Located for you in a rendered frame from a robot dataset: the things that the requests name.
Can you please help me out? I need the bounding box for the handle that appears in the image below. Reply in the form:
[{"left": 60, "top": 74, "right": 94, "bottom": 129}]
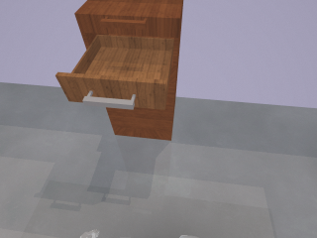
[
  {"left": 100, "top": 18, "right": 147, "bottom": 30},
  {"left": 82, "top": 90, "right": 136, "bottom": 110}
]

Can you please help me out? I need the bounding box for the drawer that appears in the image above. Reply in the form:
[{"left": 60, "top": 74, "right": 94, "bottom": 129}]
[{"left": 55, "top": 35, "right": 174, "bottom": 110}]

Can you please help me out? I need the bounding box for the cabinet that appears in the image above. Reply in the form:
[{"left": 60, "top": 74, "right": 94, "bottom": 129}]
[{"left": 74, "top": 0, "right": 183, "bottom": 141}]

